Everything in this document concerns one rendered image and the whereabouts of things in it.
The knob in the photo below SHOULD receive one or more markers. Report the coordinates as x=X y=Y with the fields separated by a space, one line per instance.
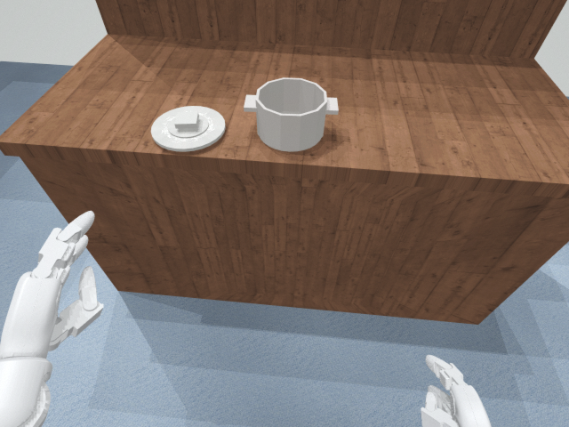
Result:
x=186 y=120

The robot left forearm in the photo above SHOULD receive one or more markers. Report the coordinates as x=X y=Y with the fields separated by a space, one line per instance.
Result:
x=24 y=395

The robot left hand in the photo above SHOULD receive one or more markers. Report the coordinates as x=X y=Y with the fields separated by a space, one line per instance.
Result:
x=29 y=328

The table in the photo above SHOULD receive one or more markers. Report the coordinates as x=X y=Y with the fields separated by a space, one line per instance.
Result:
x=440 y=187

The lid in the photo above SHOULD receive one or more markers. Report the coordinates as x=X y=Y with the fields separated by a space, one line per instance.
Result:
x=210 y=128

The pot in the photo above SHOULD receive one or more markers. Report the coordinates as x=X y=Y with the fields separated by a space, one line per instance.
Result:
x=291 y=113

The robot right hand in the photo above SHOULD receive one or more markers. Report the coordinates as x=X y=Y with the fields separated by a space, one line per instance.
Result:
x=463 y=408

